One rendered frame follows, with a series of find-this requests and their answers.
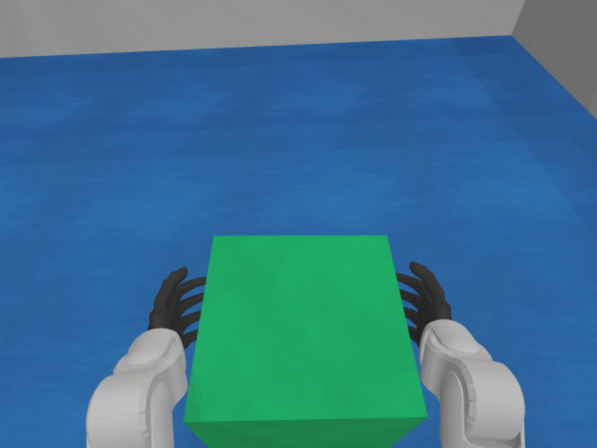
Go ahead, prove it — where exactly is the left robot forearm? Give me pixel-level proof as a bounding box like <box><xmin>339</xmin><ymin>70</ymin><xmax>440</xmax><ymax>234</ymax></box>
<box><xmin>86</xmin><ymin>329</ymin><xmax>188</xmax><ymax>448</ymax></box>

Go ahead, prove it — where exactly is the carton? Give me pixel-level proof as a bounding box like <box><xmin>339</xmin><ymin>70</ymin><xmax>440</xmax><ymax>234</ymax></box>
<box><xmin>183</xmin><ymin>235</ymin><xmax>428</xmax><ymax>448</ymax></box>

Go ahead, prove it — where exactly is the left robot hand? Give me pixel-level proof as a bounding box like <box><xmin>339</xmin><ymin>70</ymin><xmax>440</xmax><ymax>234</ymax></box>
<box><xmin>147</xmin><ymin>267</ymin><xmax>207</xmax><ymax>350</ymax></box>

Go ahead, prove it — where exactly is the right robot hand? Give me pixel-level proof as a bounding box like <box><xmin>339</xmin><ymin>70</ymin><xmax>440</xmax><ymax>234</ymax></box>
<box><xmin>396</xmin><ymin>261</ymin><xmax>452</xmax><ymax>348</ymax></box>

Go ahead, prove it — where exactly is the right robot forearm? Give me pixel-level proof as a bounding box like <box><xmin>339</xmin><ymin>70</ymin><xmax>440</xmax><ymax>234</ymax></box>
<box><xmin>419</xmin><ymin>319</ymin><xmax>525</xmax><ymax>448</ymax></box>

